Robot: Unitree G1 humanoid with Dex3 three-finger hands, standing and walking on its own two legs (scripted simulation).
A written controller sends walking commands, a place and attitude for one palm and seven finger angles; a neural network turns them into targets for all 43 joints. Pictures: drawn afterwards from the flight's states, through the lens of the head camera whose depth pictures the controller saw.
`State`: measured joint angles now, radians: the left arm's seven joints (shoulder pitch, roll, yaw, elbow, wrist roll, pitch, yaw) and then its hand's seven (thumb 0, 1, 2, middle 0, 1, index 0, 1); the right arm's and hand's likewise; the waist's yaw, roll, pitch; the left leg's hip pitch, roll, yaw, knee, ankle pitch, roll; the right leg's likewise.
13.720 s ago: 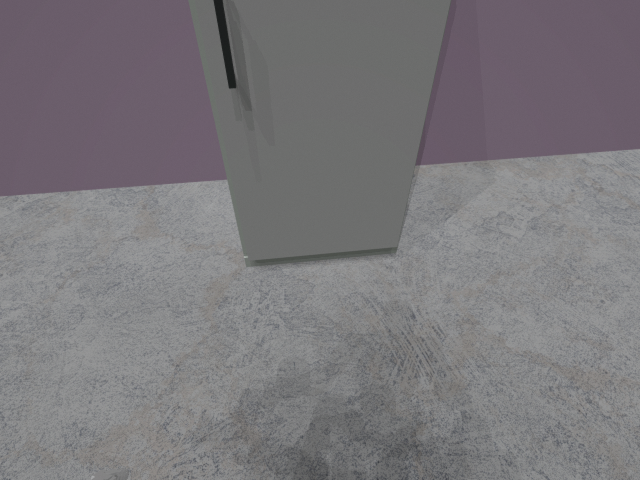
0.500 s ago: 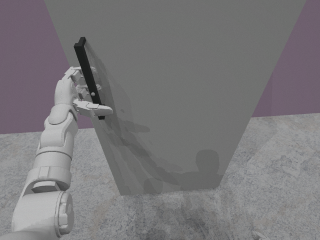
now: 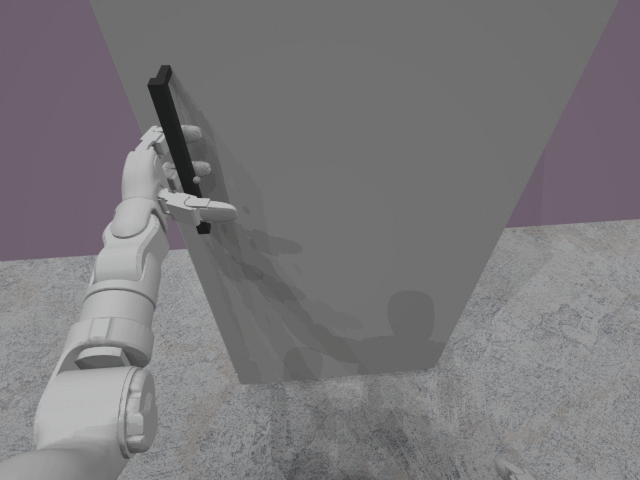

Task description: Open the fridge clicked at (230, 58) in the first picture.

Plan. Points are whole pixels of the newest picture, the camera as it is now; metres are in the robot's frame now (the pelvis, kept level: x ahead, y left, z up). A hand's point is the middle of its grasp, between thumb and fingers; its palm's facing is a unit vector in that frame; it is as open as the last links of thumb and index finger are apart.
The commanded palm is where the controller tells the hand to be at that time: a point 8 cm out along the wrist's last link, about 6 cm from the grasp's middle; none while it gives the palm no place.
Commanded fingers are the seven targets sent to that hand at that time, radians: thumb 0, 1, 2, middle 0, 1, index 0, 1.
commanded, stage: slide the fingers in behind the handle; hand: left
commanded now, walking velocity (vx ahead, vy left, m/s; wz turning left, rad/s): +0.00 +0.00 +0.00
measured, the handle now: (186, 159) +0.49 +0.20 +0.16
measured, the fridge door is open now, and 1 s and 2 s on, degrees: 0 0 6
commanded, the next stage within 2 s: grip the handle and tug to test in 0.20 s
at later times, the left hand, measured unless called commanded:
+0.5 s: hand (195, 180) +0.44 +0.17 +0.16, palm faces +0.13 -0.99 +0.02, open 13.1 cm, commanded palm +0.41 +0.22 +0.17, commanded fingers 0.00 0.01 0.52 -0.35 -1.27 -0.35 -1.27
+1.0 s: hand (198, 179) +0.44 +0.17 +0.17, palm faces +0.14 -0.99 +0.01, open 5.6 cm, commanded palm +0.40 +0.22 +0.17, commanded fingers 0.00 0.90 0.90 -0.45 -1.40 -0.45 -1.40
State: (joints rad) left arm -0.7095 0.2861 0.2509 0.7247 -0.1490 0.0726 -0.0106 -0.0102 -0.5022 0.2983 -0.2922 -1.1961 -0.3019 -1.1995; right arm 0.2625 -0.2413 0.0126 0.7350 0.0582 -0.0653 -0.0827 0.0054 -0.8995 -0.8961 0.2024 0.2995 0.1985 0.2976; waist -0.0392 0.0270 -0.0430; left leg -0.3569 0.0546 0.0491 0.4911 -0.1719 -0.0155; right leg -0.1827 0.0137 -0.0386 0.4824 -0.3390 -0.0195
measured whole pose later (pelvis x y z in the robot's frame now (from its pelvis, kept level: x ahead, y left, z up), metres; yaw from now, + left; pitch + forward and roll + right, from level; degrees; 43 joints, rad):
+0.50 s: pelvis +0.00 +0.00 +0.00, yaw +0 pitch +2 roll +0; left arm -0.70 0.28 0.25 0.70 -0.15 0.08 -0.01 -0.01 -0.36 0.36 -0.32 -1.22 -0.32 -1.22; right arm 0.27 -0.25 0.00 0.74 0.06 -0.06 -0.08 0.01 -0.90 -0.90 0.20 0.30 0.20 0.30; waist -0.04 0.02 -0.04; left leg -0.36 0.05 0.05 0.50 -0.18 -0.01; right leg -0.18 0.01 -0.03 0.47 -0.33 -0.01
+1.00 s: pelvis +0.00 +0.00 +0.00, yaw +0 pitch +2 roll +0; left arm -0.68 0.27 0.24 0.68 -0.15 0.08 0.01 0.01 0.71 0.82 -0.39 -1.35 -0.41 -1.36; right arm 0.28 -0.25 0.00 0.74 0.06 -0.06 -0.08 0.01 -0.90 -0.90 0.20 0.30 0.20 0.30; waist -0.04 0.03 -0.04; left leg -0.34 0.06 0.05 0.48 -0.17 -0.02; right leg -0.16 0.02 -0.03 0.46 -0.33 -0.02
